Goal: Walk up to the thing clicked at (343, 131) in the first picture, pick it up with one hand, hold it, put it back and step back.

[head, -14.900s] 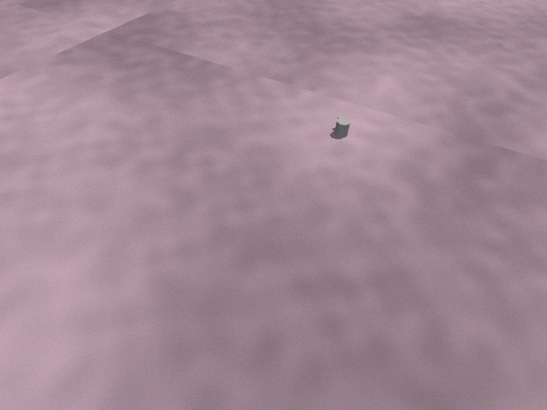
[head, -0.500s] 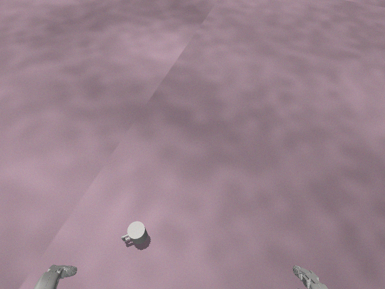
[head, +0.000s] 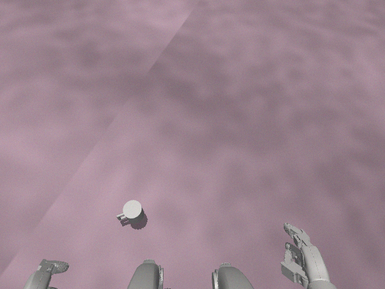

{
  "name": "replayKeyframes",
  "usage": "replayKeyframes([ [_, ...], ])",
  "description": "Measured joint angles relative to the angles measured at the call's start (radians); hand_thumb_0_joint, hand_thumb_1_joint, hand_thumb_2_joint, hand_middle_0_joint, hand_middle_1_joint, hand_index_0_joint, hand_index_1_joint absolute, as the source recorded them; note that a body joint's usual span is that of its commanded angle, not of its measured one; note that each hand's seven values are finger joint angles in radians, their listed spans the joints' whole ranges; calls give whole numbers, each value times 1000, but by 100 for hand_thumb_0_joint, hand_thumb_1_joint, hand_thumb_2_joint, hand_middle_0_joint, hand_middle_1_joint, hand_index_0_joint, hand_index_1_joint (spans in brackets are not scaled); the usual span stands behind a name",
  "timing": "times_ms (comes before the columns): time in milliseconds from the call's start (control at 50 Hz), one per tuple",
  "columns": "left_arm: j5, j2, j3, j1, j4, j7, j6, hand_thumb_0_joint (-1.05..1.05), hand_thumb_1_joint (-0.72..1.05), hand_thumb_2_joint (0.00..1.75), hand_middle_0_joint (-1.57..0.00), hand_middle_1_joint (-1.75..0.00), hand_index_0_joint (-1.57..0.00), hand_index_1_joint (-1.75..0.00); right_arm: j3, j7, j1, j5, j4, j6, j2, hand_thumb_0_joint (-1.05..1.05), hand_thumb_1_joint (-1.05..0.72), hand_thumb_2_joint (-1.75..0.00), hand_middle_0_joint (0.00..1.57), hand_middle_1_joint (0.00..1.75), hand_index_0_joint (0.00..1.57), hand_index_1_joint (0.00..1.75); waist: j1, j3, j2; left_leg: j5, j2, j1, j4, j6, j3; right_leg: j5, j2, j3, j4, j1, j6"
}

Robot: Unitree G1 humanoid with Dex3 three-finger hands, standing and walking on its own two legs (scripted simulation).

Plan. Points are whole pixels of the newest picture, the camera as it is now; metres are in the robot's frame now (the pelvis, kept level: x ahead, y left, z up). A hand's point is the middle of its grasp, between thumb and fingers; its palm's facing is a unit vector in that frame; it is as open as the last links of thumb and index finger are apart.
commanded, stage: rise first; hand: left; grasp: from above
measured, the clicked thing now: (130, 213) +0.44 +0.24 -0.63
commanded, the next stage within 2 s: approach in 1.88 s
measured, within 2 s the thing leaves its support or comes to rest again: neither
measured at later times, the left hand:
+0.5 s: hand (89, 250) +0.25 +0.29 -0.32, palm faces -0.42 -0.44 -0.79, open 14.0 cm
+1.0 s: hand (104, 227) +0.34 +0.29 -0.44, palm faces -0.45 -0.11 -0.89, open 13.8 cm
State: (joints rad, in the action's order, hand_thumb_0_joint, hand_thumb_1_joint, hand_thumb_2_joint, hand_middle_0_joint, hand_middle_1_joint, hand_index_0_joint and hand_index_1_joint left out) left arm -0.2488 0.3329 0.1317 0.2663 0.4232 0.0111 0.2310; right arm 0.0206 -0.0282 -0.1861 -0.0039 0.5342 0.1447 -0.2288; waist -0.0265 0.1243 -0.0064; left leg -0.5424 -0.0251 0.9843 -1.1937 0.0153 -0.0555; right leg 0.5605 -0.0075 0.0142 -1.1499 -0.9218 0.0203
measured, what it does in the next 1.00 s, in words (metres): lowers itself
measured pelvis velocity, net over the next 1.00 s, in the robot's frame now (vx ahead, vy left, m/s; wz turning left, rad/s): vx -0.09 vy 0.01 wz -0.10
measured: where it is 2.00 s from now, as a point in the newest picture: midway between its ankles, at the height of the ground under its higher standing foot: outside the picture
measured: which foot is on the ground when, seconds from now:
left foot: down 0.00-1.00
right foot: down 0.00-1.00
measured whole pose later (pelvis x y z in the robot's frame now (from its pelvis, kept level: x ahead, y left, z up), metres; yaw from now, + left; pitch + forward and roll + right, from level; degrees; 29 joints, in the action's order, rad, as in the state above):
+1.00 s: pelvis -0.09 +0.01 -0.29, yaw -6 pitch +33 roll -7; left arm -1.14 0.68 0.12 -0.74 1.21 -0.28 -0.25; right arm 0.01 0.08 -0.16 0.06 0.76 0.05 -0.27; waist -0.14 0.11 0.00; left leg -0.64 0.00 2.16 -2.21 0.02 -0.13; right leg 0.68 -0.04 0.04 -2.16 -2.07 0.04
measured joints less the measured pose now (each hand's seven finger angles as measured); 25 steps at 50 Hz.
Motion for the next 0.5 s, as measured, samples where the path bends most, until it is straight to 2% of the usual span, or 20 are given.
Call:
replayKeyframes([
  [60, -19, 5, -3, -3, -11, -2, -9, 0, -52, 95, -8, -110, -8, -108, 1, 3, 0, 0, -5, 9, -2, 1, -92, -91, 21, 30, 20, 30, 0, 4, 0, -12, 1, 44, -40, 1, -2, 14, 0, 1, -41, -44, 0],
  [120, -58, 21, -8, -33, 20, -5, -39, 0, -52, 94, -8, -110, -8, -108, 0, 9, 7, 2, -5, 21, -10, 1, -91, -90, 21, 30, 20, 30, -2, 12, 0, -26, 3, 112, -95, 1, -4, 30, 1, 2, -99, -111, 0],
  [260, -209, 87, 6, -193, 154, -23, -184, 0, -52, 94, -8, -110, -8, -108, 15, 31, 51, 8, 21, 53, -42, 1, -90, -90, 21, 30, 20, 30, -8, 44, 6, -80, 10, 379, -318, 4, -3, 96, 3, -5, -340, -384, 2],
  [360, -322, 125, 3, -326, 205, -62, -285, 0, -52, 95, -8, -110, -8, -108, 27, 46, 92, 6, 64, 48, -62, 1, -90, -90, 21, 30, 20, 30, -7, 56, 3, -115, 10, 584, -497, 8, -6, 135, -2, -9, -524, -592, 3],
  [500, -473, 175, 5, -563, 341, -130, -330, 0, -53, 97, -9, -110, -9, -109, 32, 60, 123, 7, 120, 16, -62, 1, -91, -91, 21, 30, 20, 30, -3, 33, -7, -119, 8, 820, -689, 13, -21, 141, -14, -3, -717, -827, 2],
])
